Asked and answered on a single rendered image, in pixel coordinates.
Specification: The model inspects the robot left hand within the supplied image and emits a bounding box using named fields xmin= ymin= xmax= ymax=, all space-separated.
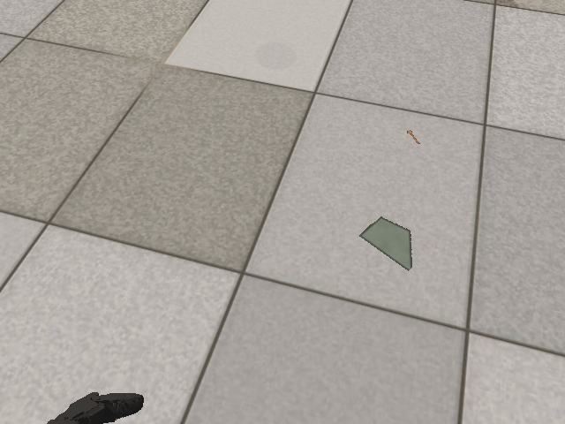
xmin=47 ymin=392 xmax=144 ymax=424

